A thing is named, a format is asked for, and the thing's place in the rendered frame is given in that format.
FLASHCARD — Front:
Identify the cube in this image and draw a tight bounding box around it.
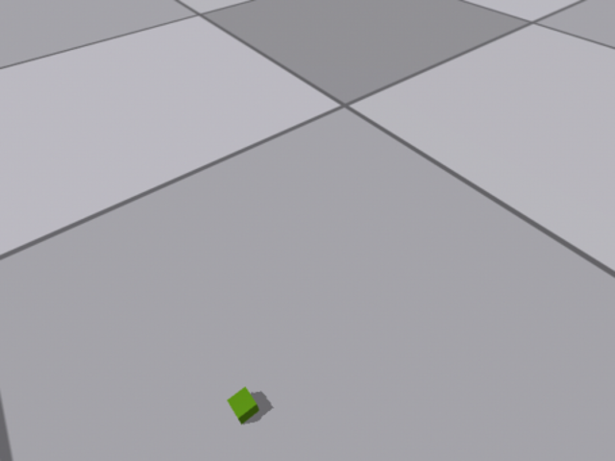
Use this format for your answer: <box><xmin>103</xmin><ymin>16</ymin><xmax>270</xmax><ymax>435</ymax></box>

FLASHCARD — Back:
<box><xmin>228</xmin><ymin>387</ymin><xmax>259</xmax><ymax>424</ymax></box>

